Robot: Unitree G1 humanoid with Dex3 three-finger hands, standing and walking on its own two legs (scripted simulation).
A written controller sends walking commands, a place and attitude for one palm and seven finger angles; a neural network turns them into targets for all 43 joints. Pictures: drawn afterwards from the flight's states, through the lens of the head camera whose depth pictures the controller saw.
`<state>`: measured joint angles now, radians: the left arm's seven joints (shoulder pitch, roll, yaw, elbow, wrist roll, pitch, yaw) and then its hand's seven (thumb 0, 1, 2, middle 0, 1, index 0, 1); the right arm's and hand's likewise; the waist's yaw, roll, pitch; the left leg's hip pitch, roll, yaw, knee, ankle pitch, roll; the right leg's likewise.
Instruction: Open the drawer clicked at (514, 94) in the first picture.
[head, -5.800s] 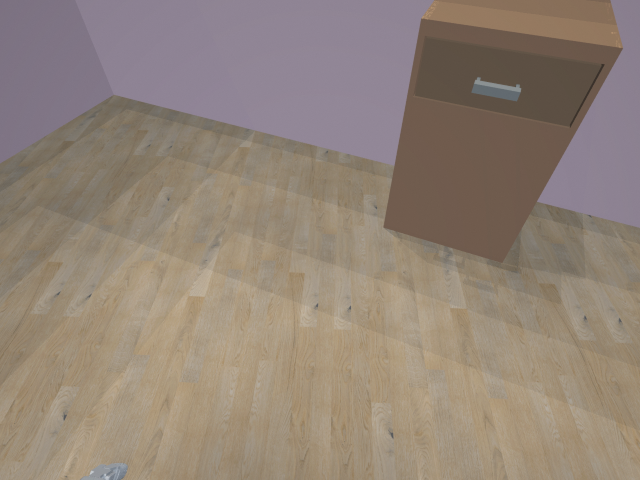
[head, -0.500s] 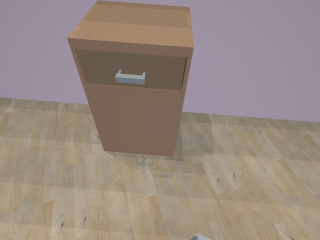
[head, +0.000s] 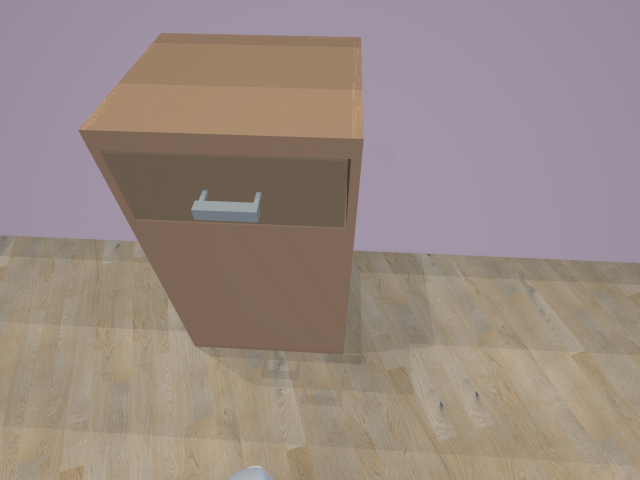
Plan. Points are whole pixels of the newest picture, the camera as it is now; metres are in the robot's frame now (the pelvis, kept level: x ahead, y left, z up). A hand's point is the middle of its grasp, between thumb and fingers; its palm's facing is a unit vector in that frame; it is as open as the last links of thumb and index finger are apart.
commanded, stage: come to a stop and stand still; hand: left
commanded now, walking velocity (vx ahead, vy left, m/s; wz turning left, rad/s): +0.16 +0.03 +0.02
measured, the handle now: (228, 203) +0.61 +0.22 -0.05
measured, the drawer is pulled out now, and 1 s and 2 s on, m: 0.00 0.00 0.00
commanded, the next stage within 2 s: look again from close up in 1.14 s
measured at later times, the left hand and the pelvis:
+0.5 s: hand out of the picture +0.12 +0.21 -0.18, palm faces +0.02 -0.97 -0.24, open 7.4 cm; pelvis +0.07 +0.01 +0.00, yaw -2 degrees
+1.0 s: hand out of the picture +0.10 +0.12 -0.17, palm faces +0.05 -0.98 -0.20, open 7.2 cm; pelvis +0.05 -0.06 +0.00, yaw -1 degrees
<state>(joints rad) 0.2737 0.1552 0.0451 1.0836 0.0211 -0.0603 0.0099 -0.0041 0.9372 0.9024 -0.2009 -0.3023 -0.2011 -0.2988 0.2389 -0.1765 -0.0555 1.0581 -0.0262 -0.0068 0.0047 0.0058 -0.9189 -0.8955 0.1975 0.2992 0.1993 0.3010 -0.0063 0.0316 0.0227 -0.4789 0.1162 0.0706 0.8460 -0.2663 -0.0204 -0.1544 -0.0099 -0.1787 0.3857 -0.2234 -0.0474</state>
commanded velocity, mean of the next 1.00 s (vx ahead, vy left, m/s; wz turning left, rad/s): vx -0.07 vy -0.03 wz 0.00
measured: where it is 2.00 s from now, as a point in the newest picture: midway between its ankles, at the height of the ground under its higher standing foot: outside the picture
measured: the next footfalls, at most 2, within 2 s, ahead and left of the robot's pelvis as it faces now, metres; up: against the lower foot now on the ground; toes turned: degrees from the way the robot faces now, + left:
left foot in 0.14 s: +0.15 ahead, +0.14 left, +0.00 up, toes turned +7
right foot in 0.58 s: +0.11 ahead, -0.14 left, +0.00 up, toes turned -6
